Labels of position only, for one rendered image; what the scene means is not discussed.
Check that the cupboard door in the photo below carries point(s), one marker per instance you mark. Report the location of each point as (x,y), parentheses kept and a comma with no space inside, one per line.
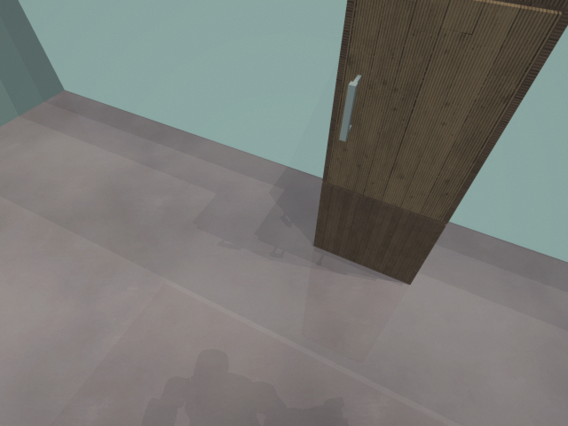
(437,77)

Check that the handle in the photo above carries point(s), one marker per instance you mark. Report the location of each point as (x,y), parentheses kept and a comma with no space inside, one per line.
(348,108)

